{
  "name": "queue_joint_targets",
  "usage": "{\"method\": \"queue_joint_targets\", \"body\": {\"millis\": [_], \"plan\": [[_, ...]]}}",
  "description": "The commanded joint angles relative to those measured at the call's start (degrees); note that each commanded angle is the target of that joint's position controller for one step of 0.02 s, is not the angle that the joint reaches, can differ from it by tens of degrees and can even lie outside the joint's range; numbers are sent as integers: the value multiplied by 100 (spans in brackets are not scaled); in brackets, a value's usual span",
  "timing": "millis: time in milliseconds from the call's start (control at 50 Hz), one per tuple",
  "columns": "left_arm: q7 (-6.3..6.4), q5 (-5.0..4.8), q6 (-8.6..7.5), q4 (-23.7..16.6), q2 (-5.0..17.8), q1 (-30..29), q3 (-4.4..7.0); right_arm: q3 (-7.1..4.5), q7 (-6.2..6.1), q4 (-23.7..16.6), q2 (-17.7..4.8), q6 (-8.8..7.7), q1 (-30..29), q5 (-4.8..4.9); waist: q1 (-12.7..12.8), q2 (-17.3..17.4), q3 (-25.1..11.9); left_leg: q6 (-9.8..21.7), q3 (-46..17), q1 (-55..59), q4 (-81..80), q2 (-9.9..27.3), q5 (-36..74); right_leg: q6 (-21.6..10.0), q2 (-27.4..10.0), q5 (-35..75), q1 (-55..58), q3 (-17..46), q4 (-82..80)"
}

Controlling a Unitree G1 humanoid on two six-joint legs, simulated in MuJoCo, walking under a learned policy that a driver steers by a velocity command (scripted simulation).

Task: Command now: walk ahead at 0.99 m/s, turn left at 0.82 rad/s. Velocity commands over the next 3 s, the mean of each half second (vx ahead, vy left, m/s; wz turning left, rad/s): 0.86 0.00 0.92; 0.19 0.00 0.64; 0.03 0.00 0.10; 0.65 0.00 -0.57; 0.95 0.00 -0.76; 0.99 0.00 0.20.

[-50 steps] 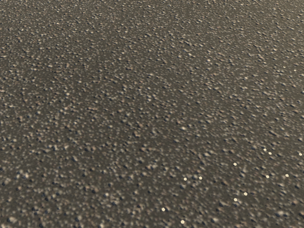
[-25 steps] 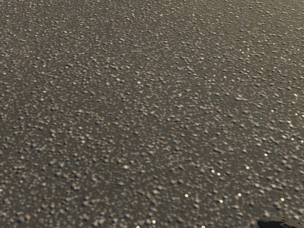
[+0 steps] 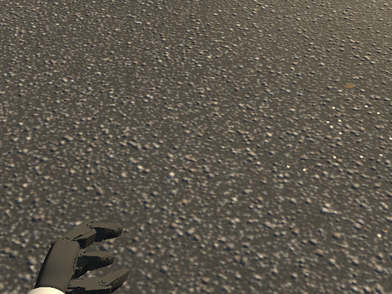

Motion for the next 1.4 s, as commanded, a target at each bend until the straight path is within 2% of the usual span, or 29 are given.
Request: {"method": "queue_joint_targets", "body": {"millis": [20, 40, 60, 100, 120, 200, 340, 380, 420, 440, 460, 480, 500, 540, 600, 680, 780, 840, 860, 880, 900, 920, 960, 1040, 1160, 1200, 1220, 1240, 1400], "plan": [[282, 48, -73, 308, 1291, 2328, 581, -283, -13, -492, -1231, -130, -741, -35, 1795, -153, -1109, 259, -276, -2471, 2710, 428, 3927, -220, -25, -1028, 4350, -97, 172], [406, 244, -79, 397, 1784, 3405, 742, -68, -44, -717, -399, -194, -724, 40, 2043, -1217, -2011, 209, 271, -3679, 4799, -21, 1175, -489, -1696, -3615, 5740, 1890, -275], [353, 221, -16, 408, 2067, 2989, 813, 71, -49, -1069, -163, -154, -365, 201, 1451, -2585, -2434, 196, 758, -4700, 5965, -85, -380, -898, -2619, -4878, 5753, 4739, -1609], [310, 127, 25, 315, 950, 2041, 623, 23, -37, -906, -601, 28, -1263, -75, 1388, -795, -734, 207, 992, -5158, 5978, 638, 649, -840, -1997, -3788, 4241, 2953, -1481], [292, 149, 21, 423, 780, 2003, 582, 23, 47, -898, -556, 84, -1482, -121, 1312, -467, -389, 152, 1013, -4983, 5761, 807, 802, -747, -1740, -2626, 3727, 2116, -1514], [212, -63, -160, 965, 469, 2381, 502, 142, 275, -1292, -177, 379, -2087, -219, 1010, -678, 145, 55, 1142, -5179, 5512, 1113, 992, -513, -1387, -501, 3159, 338, -1762], [246, -80, -276, 1244, 805, 2256, 556, 353, 489, -1842, -206, 369, -3327, -237, 753, -129, 920, 266, 2374, -4054, 2783, 661, 2498, -261, -804, 3001, 2622, -1889, -2091], [325, -148, -217, 1246, 1168, 2510, 641, 319, 459, -1619, -311, 304, -2824, -300, 541, -302, 439, 345, 2771, -2977, 2276, 56, 2502, -165, -803, 5273, 2943, -1945, -979], [364, -206, -76, 1105, 1470, 2257, 724, 109, 321, -1062, -699, 239, -963, -317, -338, -477, -603, 663, 2303, -794, 2050, -203, 2586, -177, -1073, 5536, 2464, -1735, 1505], [424, -406, -99, 814, 1771, 1977, 864, -269, 199, -1064, -1376, 245, -516, 349, -544, -359, -849, 761, 1491, 635, 1672, 237, 3293, 136, -504, 2825, 1414, -1491, 2935], [395, -63, -183, 572, 757, 1859, 591, -303, 10, -1093, -1910, 283, -802, 346, 4, 1495, -849, 1034, 23, 1424, 1575, 1053, 5798, 364, 559, -2939, -75, -1340, 5375], [349, -177, -302, 201, 890, 2811, 514, -321, 17, -1578, -2157, 213, -1129, -104, 497, 1263, -2758, 2433, -2762, 2886, 1128, 2457, 5472, 448, 754, -3462, -1114, 209, 6790], [341, -264, -370, 119, 1326, 2258, 572, -355, 22, -1824, -1846, 226, -1440, -116, 236, 38, -2940, 2342, -3021, 2402, 459, 2339, 3739, 297, 494, -2856, -1127, 682, 6402], [429, -243, -291, 110, 1243, 1909, 620, -218, 52, -1908, -1275, 88, -2184, 134, 901, -995, -1142, 1870, -2184, 333, 51, 1674, 3132, 268, 117, -2434, -1115, 569, 5355], [468, -121, -49, 84, 1201, 1918, 706, -195, -26, -1886, -1067, 82, -2461, 85, 1245, -706, -376, 1625, -1139, -1726, -7, 1132, 4945, 466, -40, -2299, -263, 470, 4325], [456, -65, 2, -124, 573, 1350, 548, -225, -322, -1681, -986, 362, -2353, 160, 1097, -250, -749, 969, -188, -2509, 612, 268, 5565, 545, 416, -892, 447, 4, 2146], [295, -154, -5, -304, 578, 535, 561, -117, -442, -1492, -617, 553, -1925, 116, 611, 568, -778, 413, -552, -2438, 958, 291, 3519, 382, 603, 517, 1081, 58, 609], [273, -97, -105, -243, 752, 794, 679, -29, -384, -1550, -418, 498, -2143, 50, 901, 677, -683, 331, -909, -1819, 1774, 456, 3117, 20, 367, 844, 1430, 238, -477], [292, -24, -148, -261, 915, 921, 709, 45, -334, -1583, -203, 447, -1967, -8, 879, 234, -931, 115, -635, -2059, 2582, 174, 2220, -285, -228, 2244, 2261, 606, -564], [324, 163, -111, -355, 1022, 995, 675, 92, -308, -1487, -87, 395, -1232, -24, 584, -1011, -1233, -317, -146, -3111, 4028, -528, -956, -1324, -1508, 4925, 3465, 1894, -223], [314, 88, -30, -144, 899, 1496, 700, 36, -257, -1449, -540, 378, -934, 84, 635, -1790, -1856, -620, 148, -3776, 4902, -427, -1839, -2190, -2446, 4435, 3944, 3438, -392], [310, -57, 36, -223, 743, 1433, 687, -83, -256, -1312, -984, 467, -1227, 87, 880, -1021, -1778, -833, 120, -3821, 5522, -147, -1461, -2093, -2121, 2943, 3699, 3419, -471], [322, -92, 215, -250, 618, 1223, 608, -99, -331, -1317, -885, 718, -1874, 65, 963, -337, -1036, -983, 434, -3962, 5954, -37, -830, -1518, -1385, 877, 2777, 2409, -732], [291, -73, 419, -240, 525, 662, 582, 105, -305, -1221, -164, 718, -1700, 42, 684, -871, -568, -968, 1296, -2787, 3888, 208, -424, -1007, -345, -498, 1454, 978, -1262], [330, -205, 504, 45, 554, 1210, 631, 86, -207, -958, -196, 601, -1571, -25, 798, -1080, -645, -482, 1441, -1591, 1164, 350, 943, -1090, -593, -1790, 1470, 1236, -1184], [305, -141, 444, 136, 406, 1434, 578, 69, -201, -1082, -436, 566, -1681, -201, 857, -498, -448, -76, 759, -1186, 785, 950, 1050, -517, -296, -2414, 783, 855, -793], [277, -107, 393, 16, 229, 1353, 553, 53, -189, -923, -471, 527, -1769, -224, 1066, 643, -317, 234, 307, -2145, 469, 1241, -40, -204, 232, -1990, 1194, 48, -450], [282, -68, 363, 43, 271, 1133, 564, 159, -174, -1052, -137, 457, -2072, -236, 1012, 719, -102, 260, 159, -2715, 69, 1268, -630, -27, 309, -1342, 1700, -70, -160], [302, -108, 328, 405, 223, 1390, 614, 207, -256, -772, -79, 226, -1746, -96, 970, 151, 190, -149, 593, -2644, 391, 886, 205, -145, 175, -554, 2025, 121, -261]]}}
